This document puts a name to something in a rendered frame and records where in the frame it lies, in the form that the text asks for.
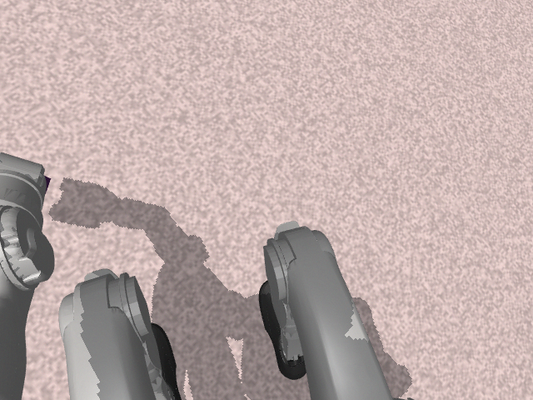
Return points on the cube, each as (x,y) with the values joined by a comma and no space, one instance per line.
(48,181)

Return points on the left robot foot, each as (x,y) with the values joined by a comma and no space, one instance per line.
(167,361)

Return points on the right robot foot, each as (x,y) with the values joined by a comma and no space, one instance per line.
(290,369)

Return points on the left robot arm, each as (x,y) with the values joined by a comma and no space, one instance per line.
(26,259)

